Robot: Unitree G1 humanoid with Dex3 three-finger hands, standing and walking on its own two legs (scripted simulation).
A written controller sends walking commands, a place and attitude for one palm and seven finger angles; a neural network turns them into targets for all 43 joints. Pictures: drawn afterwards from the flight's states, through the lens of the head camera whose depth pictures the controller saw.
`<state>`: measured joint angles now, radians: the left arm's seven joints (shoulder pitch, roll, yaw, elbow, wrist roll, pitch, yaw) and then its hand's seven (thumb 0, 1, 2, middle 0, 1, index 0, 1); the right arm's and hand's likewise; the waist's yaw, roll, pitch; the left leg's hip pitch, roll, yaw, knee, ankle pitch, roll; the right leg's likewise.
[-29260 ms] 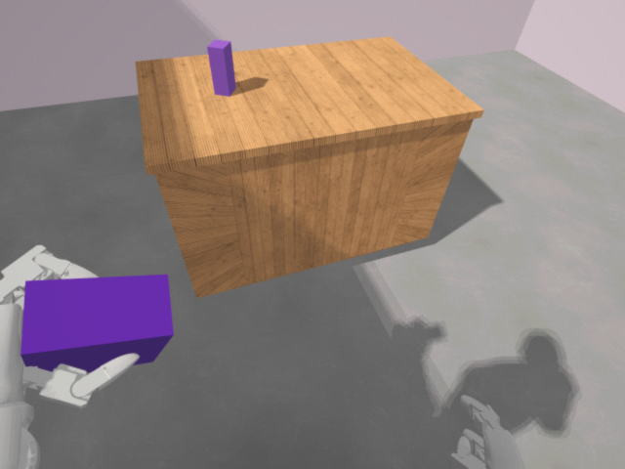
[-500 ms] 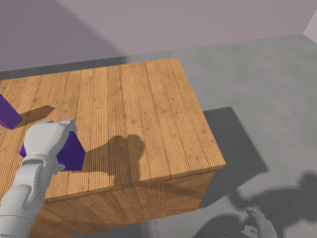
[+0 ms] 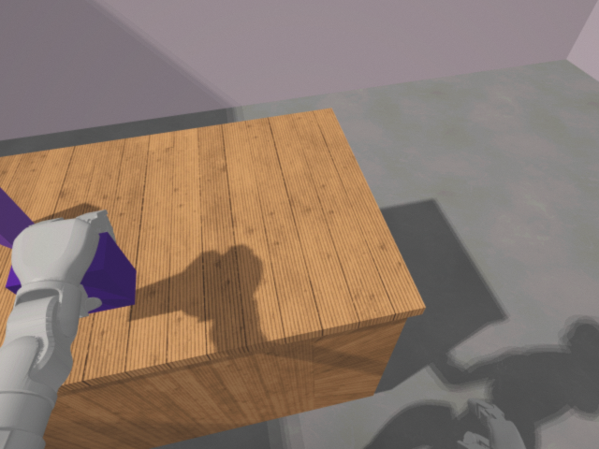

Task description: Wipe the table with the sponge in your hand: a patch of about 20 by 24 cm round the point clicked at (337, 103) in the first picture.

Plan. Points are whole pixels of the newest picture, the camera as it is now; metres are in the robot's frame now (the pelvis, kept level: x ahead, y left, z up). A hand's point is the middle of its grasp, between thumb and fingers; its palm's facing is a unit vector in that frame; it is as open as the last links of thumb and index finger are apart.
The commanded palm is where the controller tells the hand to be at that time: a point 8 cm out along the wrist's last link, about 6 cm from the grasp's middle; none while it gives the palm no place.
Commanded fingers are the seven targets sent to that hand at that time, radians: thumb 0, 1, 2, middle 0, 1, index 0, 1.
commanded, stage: move the sponge above the wiping area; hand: left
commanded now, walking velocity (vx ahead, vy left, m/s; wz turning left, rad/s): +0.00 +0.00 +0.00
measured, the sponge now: (85, 283) +0.29 +0.36 +0.03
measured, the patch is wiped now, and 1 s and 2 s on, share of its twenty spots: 0.00 0.00 0.00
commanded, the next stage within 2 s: lower the sponge onto the table in 1.06 s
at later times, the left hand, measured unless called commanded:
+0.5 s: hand (63, 279) +0.27 +0.37 +0.07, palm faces -0.01 +0.00 -1.00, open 9.9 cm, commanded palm +0.25 +0.33 +0.10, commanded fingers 0.00 0.10 1.30 -1.20 -1.60 -1.20 -1.60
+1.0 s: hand (71, 300) +0.26 +0.36 +0.04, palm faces -0.19 -0.07 -0.98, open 9.9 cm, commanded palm +0.26 +0.34 +0.10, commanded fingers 0.00 0.10 1.30 -1.20 -1.60 -1.20 -1.60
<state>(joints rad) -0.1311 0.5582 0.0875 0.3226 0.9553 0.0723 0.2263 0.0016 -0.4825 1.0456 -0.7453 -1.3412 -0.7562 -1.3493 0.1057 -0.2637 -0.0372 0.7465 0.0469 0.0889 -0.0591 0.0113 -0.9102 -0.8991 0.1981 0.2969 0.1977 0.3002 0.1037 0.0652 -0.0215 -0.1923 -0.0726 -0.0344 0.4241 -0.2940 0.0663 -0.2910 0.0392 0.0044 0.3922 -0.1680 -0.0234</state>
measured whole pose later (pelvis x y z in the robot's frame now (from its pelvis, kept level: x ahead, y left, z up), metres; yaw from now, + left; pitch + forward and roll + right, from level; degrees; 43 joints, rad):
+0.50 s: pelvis +0.00 +0.00 +0.00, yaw +0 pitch +3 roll -1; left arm -0.12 0.56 0.06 0.35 0.90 0.25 0.15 0.00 -0.48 1.05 -0.74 -1.34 -0.75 -1.35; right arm 0.07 -0.27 -0.01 0.72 0.06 0.12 -0.05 0.01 -0.91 -0.90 0.20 0.30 0.20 0.30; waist 0.10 0.09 -0.03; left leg -0.16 -0.08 -0.04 0.39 -0.28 0.07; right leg -0.26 0.03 0.00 0.37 -0.16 -0.02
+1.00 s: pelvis +0.00 +0.00 +0.00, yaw +0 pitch +3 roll -1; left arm -0.11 0.57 0.02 0.40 0.87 0.28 0.04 0.00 -0.49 1.05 -0.75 -1.35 -0.76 -1.36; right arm 0.10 -0.29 -0.01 0.71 0.07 0.11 -0.05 0.01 -0.91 -0.90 0.20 0.30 0.20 0.30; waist 0.07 0.11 -0.02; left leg -0.18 -0.08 -0.04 0.40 -0.28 0.08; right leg -0.28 0.03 0.00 0.37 -0.16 -0.01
